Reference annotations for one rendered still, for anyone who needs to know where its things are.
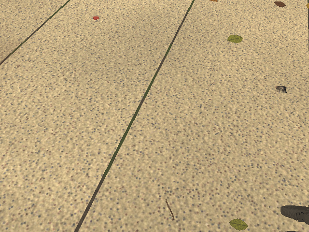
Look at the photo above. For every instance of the right robot hand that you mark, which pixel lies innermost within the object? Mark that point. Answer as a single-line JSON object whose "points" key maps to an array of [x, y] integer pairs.
{"points": [[298, 213]]}

